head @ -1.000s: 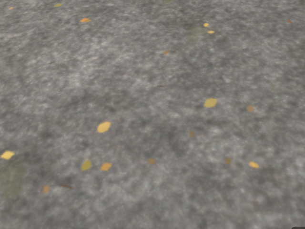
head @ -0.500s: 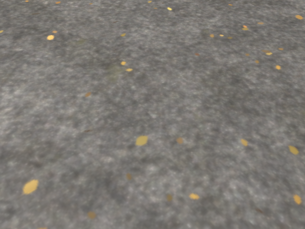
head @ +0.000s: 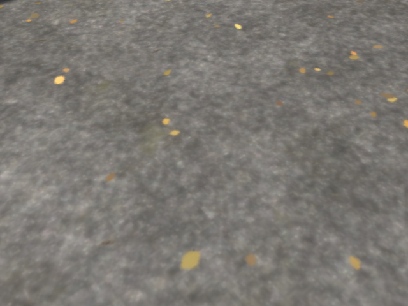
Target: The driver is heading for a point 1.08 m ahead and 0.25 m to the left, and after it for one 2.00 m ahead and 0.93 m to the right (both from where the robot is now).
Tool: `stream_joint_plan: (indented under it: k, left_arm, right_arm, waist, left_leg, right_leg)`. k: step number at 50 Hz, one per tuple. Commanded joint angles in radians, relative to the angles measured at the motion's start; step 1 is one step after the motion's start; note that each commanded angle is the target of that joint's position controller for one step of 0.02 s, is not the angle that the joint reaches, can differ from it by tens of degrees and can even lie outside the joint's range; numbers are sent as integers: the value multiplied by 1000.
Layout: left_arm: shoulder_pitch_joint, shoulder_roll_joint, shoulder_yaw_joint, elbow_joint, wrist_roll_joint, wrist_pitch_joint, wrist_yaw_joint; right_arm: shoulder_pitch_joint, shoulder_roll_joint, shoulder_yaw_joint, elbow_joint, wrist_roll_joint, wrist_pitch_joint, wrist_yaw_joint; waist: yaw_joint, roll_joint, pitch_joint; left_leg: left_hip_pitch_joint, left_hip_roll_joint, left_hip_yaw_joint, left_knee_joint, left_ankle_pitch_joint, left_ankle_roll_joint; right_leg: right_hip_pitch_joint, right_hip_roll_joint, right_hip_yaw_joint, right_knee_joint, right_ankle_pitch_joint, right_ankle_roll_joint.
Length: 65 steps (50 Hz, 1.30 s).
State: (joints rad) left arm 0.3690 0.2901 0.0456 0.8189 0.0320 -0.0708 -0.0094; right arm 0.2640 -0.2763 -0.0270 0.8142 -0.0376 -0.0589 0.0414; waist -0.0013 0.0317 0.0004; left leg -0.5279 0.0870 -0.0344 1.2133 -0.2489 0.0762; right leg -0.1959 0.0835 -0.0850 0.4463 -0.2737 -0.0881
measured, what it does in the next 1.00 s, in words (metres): walks ahead, turning left: left foot, then right foot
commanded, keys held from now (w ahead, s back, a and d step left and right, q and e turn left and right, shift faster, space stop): w+shift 0.52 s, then w+q+shift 0.48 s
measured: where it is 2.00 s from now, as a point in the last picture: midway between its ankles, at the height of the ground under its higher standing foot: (160, 51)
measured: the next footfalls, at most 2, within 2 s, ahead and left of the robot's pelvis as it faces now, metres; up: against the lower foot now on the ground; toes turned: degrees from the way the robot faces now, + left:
left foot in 0.28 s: +0.49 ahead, +0.10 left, +0.00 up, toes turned +3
right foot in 0.72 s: +0.94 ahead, -0.11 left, +0.00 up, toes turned +4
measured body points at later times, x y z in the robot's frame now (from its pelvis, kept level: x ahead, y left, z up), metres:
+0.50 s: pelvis +0.49 +0.03 +0.00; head +0.50 +0.02 +0.45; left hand +0.64 +0.28 -0.10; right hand +0.45 -0.25 -0.13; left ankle +0.45 +0.10 -0.74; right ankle +0.52 -0.13 -0.65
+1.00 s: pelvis +0.97 +0.00 +0.00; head +0.99 +0.01 +0.45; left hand +0.85 +0.27 -0.13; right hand +1.23 -0.20 -0.09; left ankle +1.06 +0.15 -0.65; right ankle +0.90 -0.12 -0.74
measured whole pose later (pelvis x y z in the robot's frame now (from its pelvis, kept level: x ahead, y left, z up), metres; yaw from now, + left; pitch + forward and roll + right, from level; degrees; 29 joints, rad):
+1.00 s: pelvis +0.97 +0.00 +0.00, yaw +18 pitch +0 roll -2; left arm 0.45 0.30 0.06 0.97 0.03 -0.12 0.00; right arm 0.10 -0.33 -0.06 0.75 -0.02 0.00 0.06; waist 0.04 0.04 0.02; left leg -0.76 0.10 0.05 1.11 -0.06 0.10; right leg 0.03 0.01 -0.26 0.29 -0.33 0.00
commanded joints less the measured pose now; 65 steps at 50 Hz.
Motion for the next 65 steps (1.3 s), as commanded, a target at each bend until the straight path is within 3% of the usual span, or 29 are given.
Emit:
stream_joint_plan:
  k: [1, 5, 9, 11, 13, 14, 15, 16, 17, 19, 22, 27, 32, 35, 36, 37, 38, 40, 43, 47, 51, 54, 56, 58, 59, 60, 61, 63, 65]
  left_arm:
    - [23, 73, 13, -19, -18, -41, -2]
    - [66, 73, 9, 11, -34, -63, -12]
    - [131, 140, 17, 71, -39, -69, -1]
    - [141, 194, 25, 90, -18, -53, 12]
    - [109, 229, 34, 104, 15, -17, 31]
    - [96, 187, 24, 95, 22, -13, 34]
    - [221, -8, -18, 49, -21, -27, 8]
    - [165, 77, -4, 45, -34, -48, 6]
    - [17, 98, 0, 3, -39, -51, 14]
    - [-56, 71, -12, -8, -18, -45, 5]
    - [-64, 7, -29, -27, 12, 4, -26]
    - [-365, 12, -55, -152, 12, -2, -51]
    - [-441, 55, -48, -176, -1, -11, -42]
    - [-85, 150, -1, -77, 4, -17, 0]
    - [103, 214, 25, -35, 18, -18, 22]
    - [148, 318, 55, -35, 67, -24, 29]
    - [107, 276, 54, -48, 42, -15, 16]
    - [-59, 127, 29, -43, 28, -25, 10]
    - [-43, 30, 3, 18, 12, -40, 10]
    - [-47, 10, 1, 59, -14, -68, 0]
    - [-44, 71, 11, 67, -8, -81, 10]
    - [51, 118, 9, 96, -12, -71, 25]
    - [55, 195, 21, 99, -7, -38, 39]
    - [-11, 226, 28, 89, 6, -2, 43]
    - [38, 113, 10, 81, 8, 0, 27]
    - [188, 0, -15, 29, -60, -15, 9]
    - [1, 100, 2, 2, -56, -27, 20]
    - [-27, 69, 1, 19, -46, -22, 15]
    - [30, 24, -4, 57, -21, 21, -6]
  right_arm:
    - [-63, -41, 3, -86, -12, 15, 17]
    - [-261, -34, 24, -150, 5, 1, 32]
    - [-340, -45, 31, -170, 10, -7, 28]
    - [-268, -88, 15, -154, 4, -5, 9]
    - [69, -162, -21, -58, 6, 1, -23]
    - [268, -224, -47, -9, -7, 5, -43]
    - [283, -331, -83, -5, -42, -2, -52]
    - [259, -278, -80, -6, -5, 3, -34]
    - [141, -230, -75, 5, -3, -6, -32]
    - [72, -123, -53, 27, -3, -23, -27]
    - [83, -46, -24, 77, 16, -45, -30]
    - [137, -84, -32, 98, 37, -78, -17]
    - [211, -186, -51, 122, 47, -75, -30]
    - [187, -255, -67, 126, 15, -45, -47]
    - [174, -203, -57, 110, 4, -43, -48]
    - [322, 11, -15, 62, 45, -48, -37]
    - [276, -56, -22, 38, 72, -47, -37]
    - [91, -104, -35, 18, 49, -31, -37]
    - [68, -34, -29, 4, 15, 17, -7]
    - [-107, 1, -12, -92, 10, 55, 23]
    - [-240, -25, 3, -152, 17, 54, 46]
    - [-267, -37, 8, -145, 4, 38, 46]
    - [-120, -92, -9, -89, 2, 28, 25]
    - [253, -178, -56, 30, -8, 31, -10]
    - [286, -260, -82, 46, -17, 35, -33]
    - [221, -326, -90, 8, -35, 23, -34]
    - [160, -262, -94, -1, -14, 17, -35]
    - [57, -147, -67, 27, -13, -16, -33]
    - [32, -65, -41, 47, -3, -44, -35]
  waist:
    - [-23, -93, 146]
    - [6, -31, 170]
    - [15, -33, 155]
    - [-28, -95, 40]
    - [-190, -138, -143]
    - [-267, -118, -241]
    - [-125, 215, -363]
    - [-157, 161, -438]
    - [-112, 82, -195]
    - [-46, -65, -41]
    - [40, -12, 54]
    - [11, -22, 184]
    - [-10, -11, 121]
    - [165, 50, -122]
    - [240, 33, -226]
    - [123, -289, -408]
    - [126, -321, -472]
    - [84, -102, -135]
    - [10, -113, -25]
    - [-22, -104, 89]
    - [-36, -69, 150]
    - [-37, -68, 143]
    - [-126, -126, 57]
    - [-306, -134, -110]
    - [-239, 41, -179]
    - [-95, 243, -356]
    - [-151, 33, -236]
    - [-44, -91, 32]
    - [22, -58, 66]
  left_leg:
    - [-259, 73, 1, -67, 77, -28]
    - [-130, 29, 108, -426, 347, -28]
    - [10, -41, 160, -630, 444, 30]
    - [115, -127, 188, -626, 290, 53]
    - [449, -176, 169, -628, 99, 85]
    - [711, -61, 51, -586, -54, 112]
    - [1016, 279, -503, -672, -319, 249]
    - [1028, 304, -876, -914, -426, 270]
    - [862, 254, -664, -934, -325, 230]
    - [549, 177, -405, -967, -133, 179]
    - [320, 90, -227, -1066, -125, 135]
    - [207, 4, -31, -1202, 158, 129]
    - [470, 64, -46, -1172, 647, 114]
    - [523, 53, -46, -654, 918, 67]
    - [336, 7, -41, -352, 697, 61]
    - [0, -118, -9, 78, -52, 40]
    - [-111, -143, -67, 224, -187, 57]
    - [-195, -28, -47, 169, 1, 60]
    - [-122, 36, -38, 113, 18, 38]
    - [-202, 56, 32, -2, 150, 17]
    - [-129, 17, 138, -326, 325, 55]
    - [33, -89, 200, -484, 339, 102]
    - [199, -174, 191, -523, 189, 125]
    - [592, -176, 106, -623, 49, 163]
    - [788, 35, -132, -601, -163, 162]
    - [997, 331, -712, -810, -346, 256]
    - [854, 276, -681, -965, -394, 196]
    - [521, 230, -396, -1006, -185, 148]
    - [341, 162, -191, -1052, -73, 76]
  right_leg:
    - [-3, -250, 321, -397, -132, -130]
    - [-46, -162, 128, -469, 221, -102]
    - [161, -226, 74, -481, 684, -81]
    - [316, -257, 59, -283, 1139, -54]
    - [295, -271, 40, 176, 1268, -37]
    - [103, -234, 39, 512, 1035, -36]
    - [-328, -46, 67, 992, 50, 4]
    - [-482, 20, 214, 1107, -163, -20]
    - [-576, -71, 203, 1085, -40, -32]
    - [-488, -145, 193, 949, 26, -32]
    - [-424, -196, 181, 829, 15, 3]
    - [-419, -225, 59, 352, 329, 44]
    - [-237, -127, 19, 102, 441, 26]
    - [147, -53, 35, 98, 161, 7]
    - [394, -179, 140, 150, 10, 5]
    - [668, -525, 634, 47, -391, -71]
    - [638, -560, 944, -184, -535, -84]
    - [342, -466, 576, -183, -297, -41]
    - [127, -388, 269, -222, 6, 1]
    - [38, -323, -9, -312, 221, 40]
    - [49, -282, -184, -371, 433, 53]
    - [151, -315, -206, -330, 957, 46]
    - [244, -347, -188, -128, 1275, 10]
    - [139, -336, -159, 397, 1186, -29]
    - [-99, -210, -112, 835, 275, -22]
    - [-434, -43, 116, 1165, -240, -2]
    - [-534, -92, 192, 1147, -88, -24]
    - [-495, -188, 165, 1000, 40, -22]
    - [-361, -232, 180, 916, 80, -5]
Keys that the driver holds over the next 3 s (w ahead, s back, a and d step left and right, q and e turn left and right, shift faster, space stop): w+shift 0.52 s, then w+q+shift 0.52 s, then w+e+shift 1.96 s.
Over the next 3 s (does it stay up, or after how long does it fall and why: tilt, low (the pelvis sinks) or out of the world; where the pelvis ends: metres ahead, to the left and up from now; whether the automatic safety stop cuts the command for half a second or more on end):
stays up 2.66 -0.24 -0.02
